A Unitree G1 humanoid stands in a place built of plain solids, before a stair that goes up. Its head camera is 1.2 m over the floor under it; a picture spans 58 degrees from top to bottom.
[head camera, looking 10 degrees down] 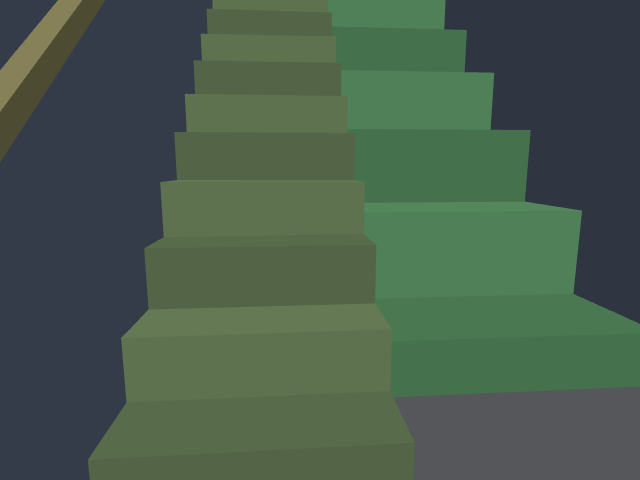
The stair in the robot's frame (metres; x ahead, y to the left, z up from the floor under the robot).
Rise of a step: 0.19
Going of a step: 0.23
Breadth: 0.74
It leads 5 degrees to the left of straight ahead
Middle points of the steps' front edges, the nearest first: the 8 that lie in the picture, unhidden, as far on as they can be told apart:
0.88 0.14 0.56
1.12 0.16 0.74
1.36 0.18 0.94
1.58 0.20 1.13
1.83 0.22 1.33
2.05 0.24 1.51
2.29 0.26 1.70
2.53 0.28 1.89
